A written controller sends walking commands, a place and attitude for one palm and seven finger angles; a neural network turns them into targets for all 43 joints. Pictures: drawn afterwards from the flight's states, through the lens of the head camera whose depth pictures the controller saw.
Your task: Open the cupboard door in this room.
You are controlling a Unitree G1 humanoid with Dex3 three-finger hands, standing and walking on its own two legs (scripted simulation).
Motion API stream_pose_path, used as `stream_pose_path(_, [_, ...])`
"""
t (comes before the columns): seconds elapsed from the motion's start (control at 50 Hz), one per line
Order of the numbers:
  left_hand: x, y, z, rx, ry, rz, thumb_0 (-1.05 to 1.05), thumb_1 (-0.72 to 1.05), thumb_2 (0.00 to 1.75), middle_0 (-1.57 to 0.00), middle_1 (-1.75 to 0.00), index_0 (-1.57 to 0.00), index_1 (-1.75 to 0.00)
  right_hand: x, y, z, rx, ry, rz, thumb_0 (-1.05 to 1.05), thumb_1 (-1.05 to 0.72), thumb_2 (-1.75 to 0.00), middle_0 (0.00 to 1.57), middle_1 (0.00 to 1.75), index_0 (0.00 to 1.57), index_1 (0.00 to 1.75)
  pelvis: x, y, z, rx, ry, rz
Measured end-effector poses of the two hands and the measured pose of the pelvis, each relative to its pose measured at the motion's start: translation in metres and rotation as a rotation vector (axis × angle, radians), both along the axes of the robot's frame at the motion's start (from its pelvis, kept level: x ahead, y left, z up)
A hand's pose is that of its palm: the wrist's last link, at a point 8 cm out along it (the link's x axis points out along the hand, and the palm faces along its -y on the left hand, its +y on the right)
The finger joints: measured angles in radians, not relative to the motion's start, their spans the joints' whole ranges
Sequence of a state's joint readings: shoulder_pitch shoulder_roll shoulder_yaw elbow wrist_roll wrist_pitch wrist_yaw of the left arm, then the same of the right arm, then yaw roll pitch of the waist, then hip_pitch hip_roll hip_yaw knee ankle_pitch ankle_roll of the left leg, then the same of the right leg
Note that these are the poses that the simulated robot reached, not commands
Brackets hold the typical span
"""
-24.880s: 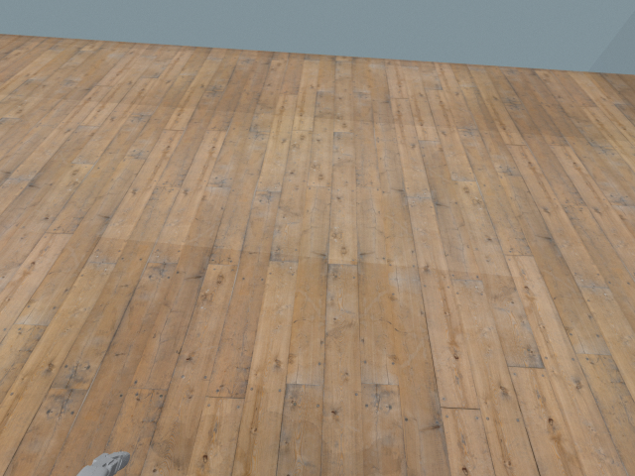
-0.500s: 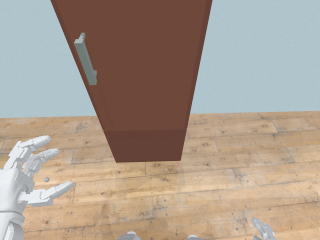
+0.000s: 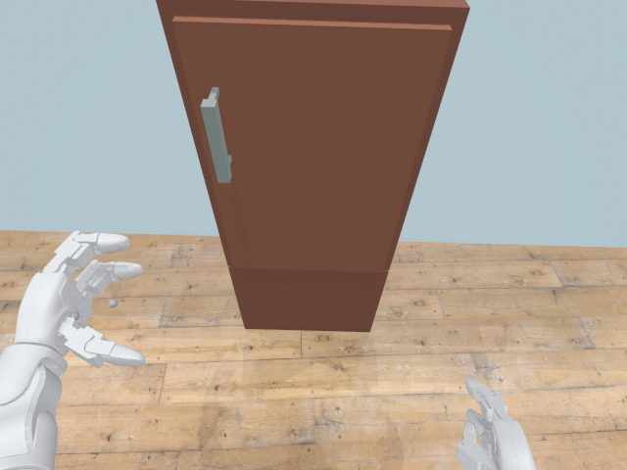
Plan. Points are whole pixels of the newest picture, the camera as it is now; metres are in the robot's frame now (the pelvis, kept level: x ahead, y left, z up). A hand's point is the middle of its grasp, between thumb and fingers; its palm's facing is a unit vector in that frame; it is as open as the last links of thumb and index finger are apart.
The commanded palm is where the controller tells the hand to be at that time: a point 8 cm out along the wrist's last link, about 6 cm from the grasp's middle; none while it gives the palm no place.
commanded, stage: raise the hand with hooked fingers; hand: left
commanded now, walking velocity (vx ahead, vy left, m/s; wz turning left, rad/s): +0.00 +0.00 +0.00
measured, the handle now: (219, 136) +0.59 +0.21 +0.09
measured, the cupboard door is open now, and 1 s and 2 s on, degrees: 0 0 0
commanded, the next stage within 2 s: move the hooked fingers beside the handle in 0.66 s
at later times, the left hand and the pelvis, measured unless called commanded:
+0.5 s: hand (118, 278) +0.30 +0.26 +0.10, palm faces +0.10 -0.99 -0.02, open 14.0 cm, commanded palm +0.26 +0.30 +0.10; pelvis +0.00 -0.01 +0.01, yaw -1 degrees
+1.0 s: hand (132, 260) +0.32 +0.25 +0.10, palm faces +0.11 -0.99 -0.01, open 14.0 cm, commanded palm +0.30 +0.29 +0.10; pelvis -0.01 -0.03 +0.00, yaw +0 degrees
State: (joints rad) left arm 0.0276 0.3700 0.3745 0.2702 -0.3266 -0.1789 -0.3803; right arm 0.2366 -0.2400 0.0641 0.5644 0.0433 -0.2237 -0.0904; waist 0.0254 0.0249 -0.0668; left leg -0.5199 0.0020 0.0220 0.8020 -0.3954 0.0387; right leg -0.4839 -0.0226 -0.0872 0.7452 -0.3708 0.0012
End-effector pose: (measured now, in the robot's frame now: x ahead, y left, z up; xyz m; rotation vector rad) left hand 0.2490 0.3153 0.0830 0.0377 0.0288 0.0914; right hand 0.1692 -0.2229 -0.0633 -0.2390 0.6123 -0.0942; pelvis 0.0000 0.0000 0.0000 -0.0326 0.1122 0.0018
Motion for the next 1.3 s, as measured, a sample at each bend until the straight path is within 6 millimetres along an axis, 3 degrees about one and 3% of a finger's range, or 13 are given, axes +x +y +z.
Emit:
stream_pose_path(0.16, [0.020, 0.015, 0.027, 0.005, -0.081, 0.011, -0.01, -0.50, 0.30, -0.30, -1.19, -0.30, -1.19, -0.014, -0.009, -0.002, -0.025, 0.065, -0.019, 0.01, -0.90, -0.90, 0.21, 0.30, 0.21, 0.31, 0.002, -0.001, 0.005, 0.000, -0.012, 0.002])
stream_pose_path(0.26, [0.031, 0.013, 0.025, -0.013, -0.017, -0.022, -0.01, -0.50, 0.30, -0.30, -1.20, -0.30, -1.20, -0.025, -0.022, -0.002, -0.036, 0.088, -0.059, 0.01, -0.90, -0.90, 0.21, 0.30, 0.21, 0.31, 0.002, -0.003, 0.007, 0.003, -0.012, -0.004])
stream_pose_path(0.44, [0.024, -0.001, 0.018, -0.028, -0.034, 0.001, -0.01, -0.50, 0.30, -0.30, -1.20, -0.30, -1.20, -0.038, -0.038, -0.001, -0.049, 0.110, -0.080, 0.01, -0.90, -0.90, 0.21, 0.30, 0.21, 0.30, 0.001, -0.010, 0.008, 0.013, -0.017, -0.014])
stream_pose_path(0.86, [0.021, -0.021, 0.017, -0.017, -0.017, 0.002, -0.01, -0.50, 0.30, -0.30, -1.20, -0.30, -1.20, -0.027, -0.050, -0.006, -0.020, 0.076, -0.063, 0.01, -0.90, -0.90, 0.21, 0.30, 0.21, 0.30, -0.004, -0.030, 0.007, 0.022, -0.022, -0.010])
stream_pose_path(1.04, [0.053, -0.014, 0.021, -0.024, -0.034, 0.006, -0.01, -0.50, 0.30, -0.30, -1.20, -0.30, -1.20, -0.040, -0.060, -0.012, -0.047, 0.132, -0.089, 0.01, -0.90, -0.90, 0.21, 0.30, 0.21, 0.30, -0.007, -0.033, 0.004, 0.019, -0.006, -0.005])
stream_pose_path(1.16, [0.083, -0.019, 0.018, -0.038, -0.011, -0.034, -0.01, -0.50, 0.30, -0.30, -1.20, -0.30, -1.20, -0.060, -0.065, -0.019, -0.057, 0.199, -0.129, 0.01, -0.90, -0.90, 0.21, 0.30, 0.21, 0.30, -0.007, -0.029, 0.003, 0.019, 0.021, -0.016])
stream_pose_path(1.3, [0.104, -0.013, 0.015, -0.037, -0.016, -0.011, -0.01, -0.50, 0.30, -0.30, -1.20, -0.30, -1.20, -0.088, -0.065, -0.023, -0.061, 0.287, -0.177, 0.01, -0.90, -0.90, 0.21, 0.30, 0.21, 0.30, -0.002, -0.023, 0.002, 0.018, 0.043, -0.031])
